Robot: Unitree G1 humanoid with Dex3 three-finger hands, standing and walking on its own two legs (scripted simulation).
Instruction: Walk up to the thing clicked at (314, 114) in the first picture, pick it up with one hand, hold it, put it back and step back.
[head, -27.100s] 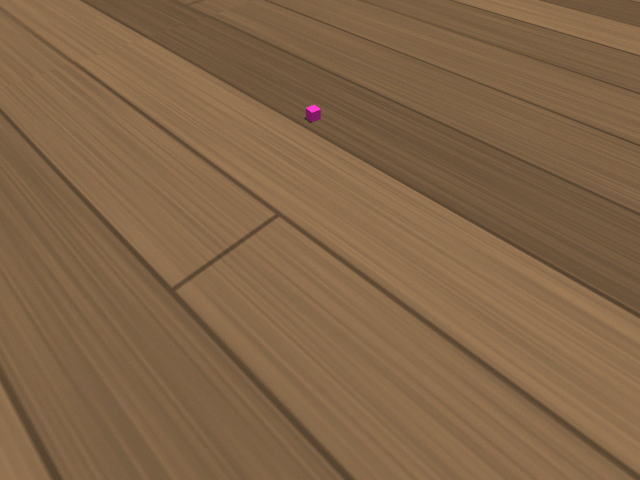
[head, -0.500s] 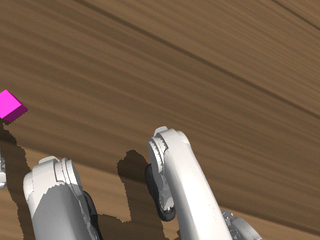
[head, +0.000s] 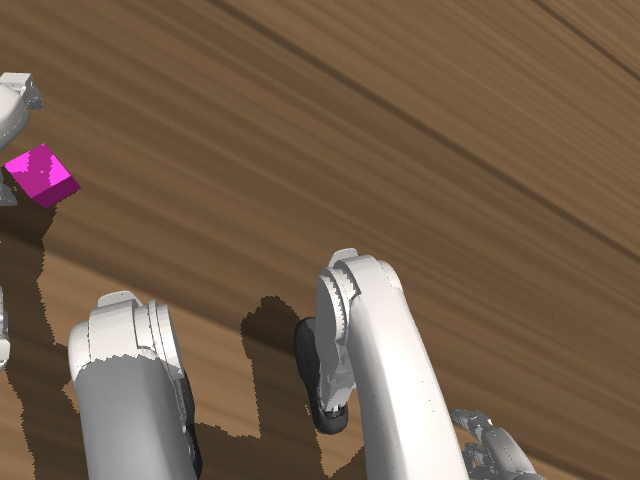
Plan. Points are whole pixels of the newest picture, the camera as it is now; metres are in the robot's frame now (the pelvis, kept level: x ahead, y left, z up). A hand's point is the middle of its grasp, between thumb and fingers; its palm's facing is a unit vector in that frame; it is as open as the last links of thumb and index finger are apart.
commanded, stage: withdraw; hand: left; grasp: from above
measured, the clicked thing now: (44, 177) +0.52 +0.30 -0.31
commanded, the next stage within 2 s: home in 0.14 s
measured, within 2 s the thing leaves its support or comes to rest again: neither
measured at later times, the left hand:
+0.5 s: hand out of the picture +0.48 +0.30 -0.09, palm faces -0.40 -0.25 -0.88, open 11.8 cm
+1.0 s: hand out of the picture +0.31 +0.24 +0.12, palm faces -0.06 -0.87 -0.49, open 7.3 cm
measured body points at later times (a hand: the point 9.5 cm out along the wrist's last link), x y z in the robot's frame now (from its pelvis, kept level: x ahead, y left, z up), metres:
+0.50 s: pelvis +0.01 +0.00 +0.03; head +0.23 +0.05 +0.42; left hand +0.50 +0.31 -0.04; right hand +0.08 -0.27 -0.09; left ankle +0.09 +0.13 -0.31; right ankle +0.12 -0.13 -0.31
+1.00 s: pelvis +0.04 +0.00 +0.22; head +0.17 +0.04 +0.65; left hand +0.31 +0.29 +0.15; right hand +0.26 -0.23 +0.13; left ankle +0.09 +0.13 -0.31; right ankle +0.12 -0.13 -0.31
